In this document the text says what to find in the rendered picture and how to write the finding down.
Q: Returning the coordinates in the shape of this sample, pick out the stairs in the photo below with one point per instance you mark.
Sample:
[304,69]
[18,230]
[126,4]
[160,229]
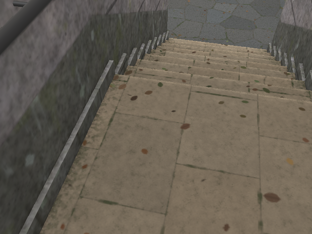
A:
[220,66]

